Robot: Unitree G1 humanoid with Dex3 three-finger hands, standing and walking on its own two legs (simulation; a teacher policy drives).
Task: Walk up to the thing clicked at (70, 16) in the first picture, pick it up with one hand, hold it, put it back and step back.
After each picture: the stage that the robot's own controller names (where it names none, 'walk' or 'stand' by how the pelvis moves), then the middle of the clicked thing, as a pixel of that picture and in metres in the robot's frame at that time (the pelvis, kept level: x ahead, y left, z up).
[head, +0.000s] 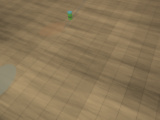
stand; (70, 15) +2.06 +0.20 -0.72
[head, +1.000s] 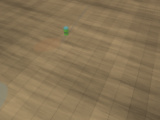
walk; (66, 31) +1.91 +0.18 -0.71
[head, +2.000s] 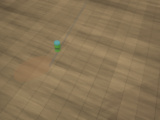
walk; (57, 46) +1.27 +0.23 -0.71
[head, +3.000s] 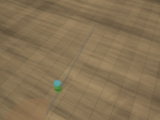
walk; (57, 86) +0.80 +0.21 -0.72
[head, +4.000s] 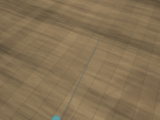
stand; out of the picture +0.46 +0.20 -0.71
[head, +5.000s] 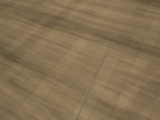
stand; out of the picture +0.38 +0.18 -0.72
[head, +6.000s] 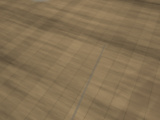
stand; out of the picture +0.39 +0.21 -0.72
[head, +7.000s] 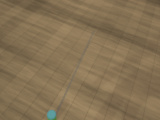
walk; (51, 116) +0.45 +0.17 -0.72
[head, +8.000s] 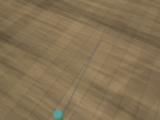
stand; (58, 116) +0.43 +0.17 -0.70
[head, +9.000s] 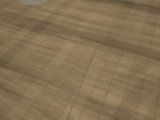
stand; out of the picture +0.43 +0.22 -0.73
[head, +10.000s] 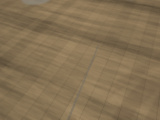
stand; out of the picture +0.43 +0.21 -0.73
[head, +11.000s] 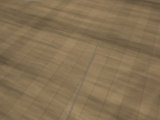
stand; out of the picture +0.42 +0.22 -0.73
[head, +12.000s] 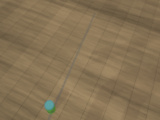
go down; (50, 107) +0.44 +0.22 -0.63
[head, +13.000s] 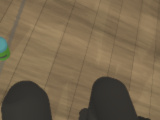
go down; out of the picture +0.47 +0.30 -0.29
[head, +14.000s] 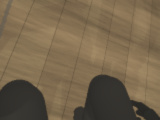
close in; out of the picture +0.47 +0.32 -0.27
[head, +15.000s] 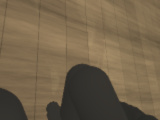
close; out of the picture +0.45 +0.35 -0.22
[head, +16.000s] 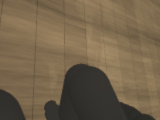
lift; out of the picture +0.43 +0.35 -0.23
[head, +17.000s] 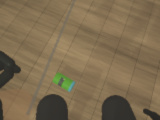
close; (64, 82) +0.43 +0.12 -0.44
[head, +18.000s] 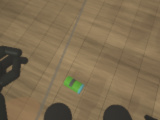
lift; (73, 84) +0.46 +0.08 -0.49
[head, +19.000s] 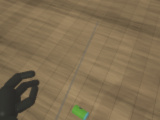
go down; (80, 112) +0.46 +0.02 -0.67
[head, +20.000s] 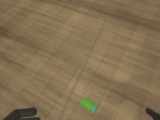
hold; (89, 105) +0.50 -0.01 -0.63
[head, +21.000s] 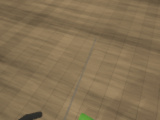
stand; out of the picture +0.49 -0.01 -0.70
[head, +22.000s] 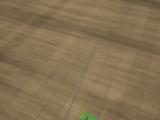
stand; (89, 118) +0.52 -0.05 -0.68
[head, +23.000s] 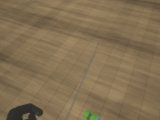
crouch; (91, 116) +0.54 -0.06 -0.69
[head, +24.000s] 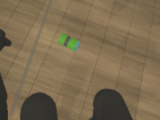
crouch; (69, 42) +0.64 +0.02 -0.39
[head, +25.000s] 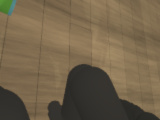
lower; out of the picture +0.64 +0.13 -0.25
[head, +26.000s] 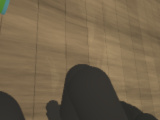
lower; out of the picture +0.65 +0.14 -0.25
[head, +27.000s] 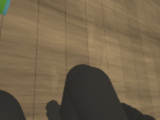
lower; out of the picture +0.65 +0.15 -0.25
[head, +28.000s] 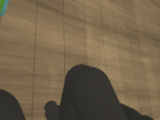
lower; out of the picture +0.65 +0.15 -0.25
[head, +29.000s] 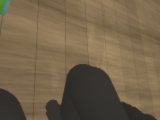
loosen; out of the picture +0.65 +0.15 -0.25
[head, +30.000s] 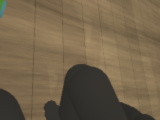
withdraw; out of the picture +0.65 +0.16 -0.25
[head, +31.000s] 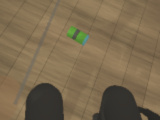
walk; (77, 35) +0.66 +0.04 -0.37
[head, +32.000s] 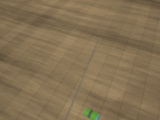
stand; (91, 114) +0.55 -0.06 -0.69
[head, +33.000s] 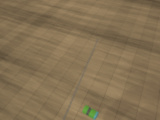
stand; (90, 112) +0.57 -0.05 -0.69
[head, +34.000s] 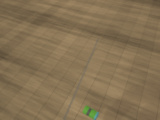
stand; (90, 112) +0.56 -0.05 -0.69
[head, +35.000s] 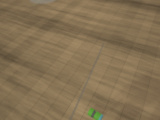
stand; (95, 114) +0.59 -0.06 -0.75
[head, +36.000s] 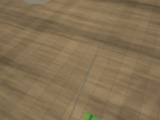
stand; (92, 119) +0.54 -0.05 -0.75
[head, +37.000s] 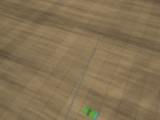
walk; (90, 112) +0.54 -0.03 -0.75
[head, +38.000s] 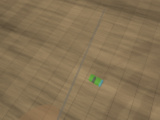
walk; (95, 80) +0.69 -0.06 -0.73
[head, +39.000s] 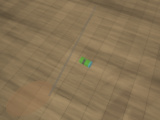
walk; (85, 62) +0.95 -0.06 -0.73
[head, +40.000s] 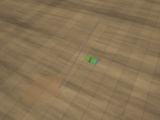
stand; (91, 60) +1.17 -0.05 -0.73
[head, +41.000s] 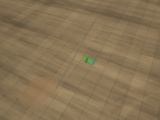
stand; (88, 60) +1.16 -0.05 -0.75
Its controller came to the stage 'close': yes
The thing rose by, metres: 0.01
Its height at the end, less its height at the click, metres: -0.02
